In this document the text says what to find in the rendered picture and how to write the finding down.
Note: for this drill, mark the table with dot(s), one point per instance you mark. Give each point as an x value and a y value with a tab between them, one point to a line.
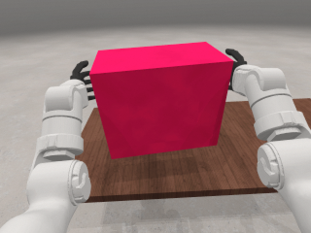
228	168

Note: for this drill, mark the left robot hand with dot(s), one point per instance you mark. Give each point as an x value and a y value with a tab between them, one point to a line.
78	75

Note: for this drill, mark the right robot forearm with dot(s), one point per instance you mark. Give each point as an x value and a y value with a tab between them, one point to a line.
276	117

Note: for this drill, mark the left robot forearm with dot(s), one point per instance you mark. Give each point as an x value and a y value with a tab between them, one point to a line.
61	136

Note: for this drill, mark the carton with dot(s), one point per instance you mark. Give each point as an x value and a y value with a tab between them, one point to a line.
160	98

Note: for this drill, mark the right robot hand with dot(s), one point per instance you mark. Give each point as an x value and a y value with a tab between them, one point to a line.
240	61

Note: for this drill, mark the left robot upper arm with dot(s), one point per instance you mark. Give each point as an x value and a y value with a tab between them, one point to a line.
55	190

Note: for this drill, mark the right robot upper arm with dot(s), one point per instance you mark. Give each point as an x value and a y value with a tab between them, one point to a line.
286	166

